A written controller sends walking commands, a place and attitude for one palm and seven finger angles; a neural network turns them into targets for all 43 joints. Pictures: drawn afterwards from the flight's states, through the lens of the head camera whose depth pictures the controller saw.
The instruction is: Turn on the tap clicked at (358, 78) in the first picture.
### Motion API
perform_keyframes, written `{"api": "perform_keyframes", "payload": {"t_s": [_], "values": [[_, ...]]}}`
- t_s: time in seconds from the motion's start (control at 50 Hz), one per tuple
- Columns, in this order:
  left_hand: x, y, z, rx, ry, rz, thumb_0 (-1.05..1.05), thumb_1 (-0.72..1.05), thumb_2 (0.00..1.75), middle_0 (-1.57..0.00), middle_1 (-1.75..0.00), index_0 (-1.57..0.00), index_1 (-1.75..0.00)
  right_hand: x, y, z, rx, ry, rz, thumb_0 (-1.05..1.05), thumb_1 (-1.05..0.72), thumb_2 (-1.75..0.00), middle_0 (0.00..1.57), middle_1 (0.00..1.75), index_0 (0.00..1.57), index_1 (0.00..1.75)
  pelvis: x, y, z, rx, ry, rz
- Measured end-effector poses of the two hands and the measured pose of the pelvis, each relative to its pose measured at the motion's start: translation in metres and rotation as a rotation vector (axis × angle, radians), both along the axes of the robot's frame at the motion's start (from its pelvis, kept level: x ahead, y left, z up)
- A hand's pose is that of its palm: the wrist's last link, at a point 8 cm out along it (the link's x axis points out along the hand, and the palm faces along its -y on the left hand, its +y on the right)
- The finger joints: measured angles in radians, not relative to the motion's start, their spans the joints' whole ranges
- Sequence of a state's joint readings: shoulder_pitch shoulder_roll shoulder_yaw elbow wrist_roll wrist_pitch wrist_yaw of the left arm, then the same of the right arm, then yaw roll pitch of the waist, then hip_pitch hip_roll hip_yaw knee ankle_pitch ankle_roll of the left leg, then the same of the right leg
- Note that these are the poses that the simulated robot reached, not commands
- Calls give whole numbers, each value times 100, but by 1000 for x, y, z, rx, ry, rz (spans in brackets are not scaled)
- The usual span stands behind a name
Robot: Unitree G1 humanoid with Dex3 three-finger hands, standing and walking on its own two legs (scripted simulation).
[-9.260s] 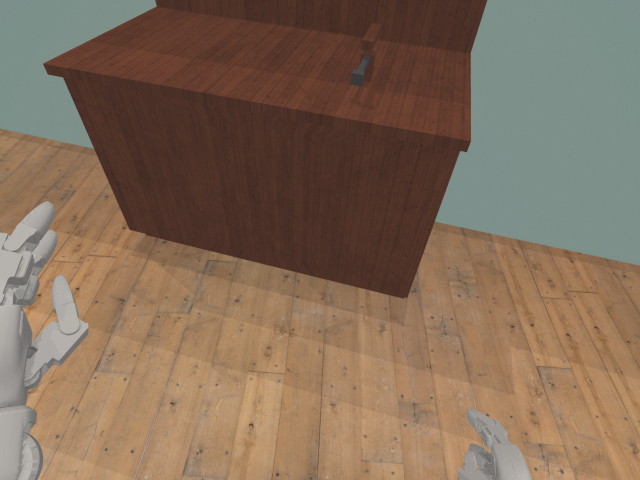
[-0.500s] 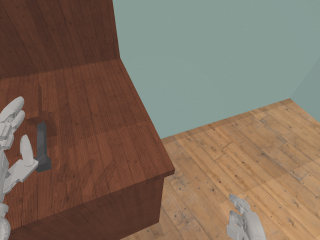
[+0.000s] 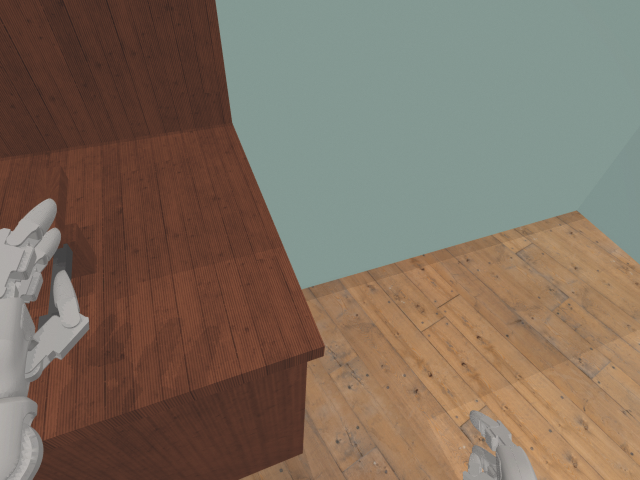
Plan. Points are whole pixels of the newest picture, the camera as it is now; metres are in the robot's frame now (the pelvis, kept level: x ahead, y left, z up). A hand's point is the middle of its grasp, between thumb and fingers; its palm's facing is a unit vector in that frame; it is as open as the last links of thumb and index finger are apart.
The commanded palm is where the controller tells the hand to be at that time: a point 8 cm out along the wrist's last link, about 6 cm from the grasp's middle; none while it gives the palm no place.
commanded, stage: shuffle to correct the standing spot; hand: left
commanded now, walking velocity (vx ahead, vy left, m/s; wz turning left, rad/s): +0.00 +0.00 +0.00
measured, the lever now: (57, 328) +0.26 +0.32 +0.06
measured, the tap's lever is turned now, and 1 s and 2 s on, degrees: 0 0 0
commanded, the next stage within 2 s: come to a stop and stand still in 0.56 s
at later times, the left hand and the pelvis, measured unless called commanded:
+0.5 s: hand (78, 360) +0.18 +0.22 +0.16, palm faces +0.36 -0.86 -0.37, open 7.4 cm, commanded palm +0.13 +0.26 +0.17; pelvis -0.04 -0.02 -0.01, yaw +0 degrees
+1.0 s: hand out of the picture +0.11 +0.24 +0.17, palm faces +0.34 -0.87 -0.36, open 7.4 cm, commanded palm +0.05 +0.28 +0.17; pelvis -0.11 +0.01 +0.00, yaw -1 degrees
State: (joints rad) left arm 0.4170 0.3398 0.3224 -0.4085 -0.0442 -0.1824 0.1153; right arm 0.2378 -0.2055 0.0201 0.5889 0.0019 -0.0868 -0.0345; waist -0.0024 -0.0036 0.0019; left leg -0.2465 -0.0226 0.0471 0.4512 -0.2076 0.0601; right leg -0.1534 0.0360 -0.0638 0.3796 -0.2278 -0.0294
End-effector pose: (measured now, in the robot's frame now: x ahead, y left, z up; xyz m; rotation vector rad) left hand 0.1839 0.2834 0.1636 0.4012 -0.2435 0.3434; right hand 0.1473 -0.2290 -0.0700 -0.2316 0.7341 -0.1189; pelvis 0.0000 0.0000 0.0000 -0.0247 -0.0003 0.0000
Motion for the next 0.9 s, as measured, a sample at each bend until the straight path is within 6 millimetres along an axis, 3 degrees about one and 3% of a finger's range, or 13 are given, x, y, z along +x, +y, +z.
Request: {"api": "perform_keyframes", "payload": {"t_s": [0.2, 0.32, 0.42, 0.54, 0.7, 0.82, 0.9], "values": [[3, -5, 15, 48, -24, -6, 1, 89, 90, -21, -31, -21, -30, 19, -7, 0, -1, -6, -9, 1, -90, -90, 20, 30, 20, 30, 9, -5, -1, 9, 2, -1], [-7, -8, 5, 29, 23, 8, 1, 89, 90, -21, -31, -21, -30, 28, 2, 2, 26, -37, 22, 1, -90, -90, 20, 30, 20, 30, -3, -9, -1, 8, 7, -9], [-23, -15, 4, 24, 17, -6, 1, 89, 90, -21, -31, -21, -30, 22, 7, 1, 34, -46, 46, 1, -90, -90, 20, 30, 20, 30, -20, -13, -3, 3, 8, -9], [-49, -21, 16, 61, -54, -36, 1, 89, 90, -21, -31, -22, -30, -5, 5, -4, 25, -37, 48, 1, -90, -89, 20, 30, 20, 30, -44, -15, -7, -9, 11, -5], [-78, -4, 14, 52, -121, -41, 1, 89, 90, -22, -31, -22, -30, -67, -2, -13, -42, 63, -17, 1, -90, -89, 20, 30, 20, 30, -66, -1, -11, -14, 32, 6], [-89, 20, -1, 26, -24, -1, 1, 89, 90, -21, -31, -21, -30, -104, 11, -10, -42, 97, -40, 1, -90, -90, 20, 30, 20, 30, -88, 10, -4, -2, 21, 6], [-101, 14, 7, 16, -31, -20, 1, 89, 90, -21, -31, -21, -30, -118, 22, -5, -2, 76, -32, 1, -90, -90, 20, 30, 20, 30, -99, 12, 1, -15, 13, -7]]}}
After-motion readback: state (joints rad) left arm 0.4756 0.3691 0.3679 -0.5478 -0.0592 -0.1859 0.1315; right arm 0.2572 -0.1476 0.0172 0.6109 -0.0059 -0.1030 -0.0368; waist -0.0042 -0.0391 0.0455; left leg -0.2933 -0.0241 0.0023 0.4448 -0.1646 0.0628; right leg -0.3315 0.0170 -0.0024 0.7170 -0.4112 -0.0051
